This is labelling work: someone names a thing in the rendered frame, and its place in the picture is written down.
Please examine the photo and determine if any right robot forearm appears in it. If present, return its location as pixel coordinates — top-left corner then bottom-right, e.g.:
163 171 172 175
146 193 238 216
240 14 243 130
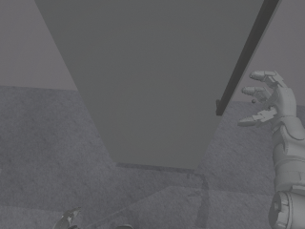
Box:
271 115 305 196

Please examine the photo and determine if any handle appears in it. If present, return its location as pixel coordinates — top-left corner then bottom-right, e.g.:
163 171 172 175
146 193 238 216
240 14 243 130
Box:
215 0 279 116

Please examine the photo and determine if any robot right hand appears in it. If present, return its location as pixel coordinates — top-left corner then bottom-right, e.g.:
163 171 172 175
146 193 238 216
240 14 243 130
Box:
237 71 296 128

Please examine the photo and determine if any fridge door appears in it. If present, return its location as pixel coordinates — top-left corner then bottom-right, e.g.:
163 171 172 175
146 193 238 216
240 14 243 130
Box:
34 0 282 170

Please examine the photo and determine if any right robot upper arm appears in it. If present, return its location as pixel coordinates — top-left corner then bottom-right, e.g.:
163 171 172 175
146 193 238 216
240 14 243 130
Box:
268 190 305 229

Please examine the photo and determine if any robot left hand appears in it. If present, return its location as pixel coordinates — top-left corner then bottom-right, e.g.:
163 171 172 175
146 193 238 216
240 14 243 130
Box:
52 207 81 229

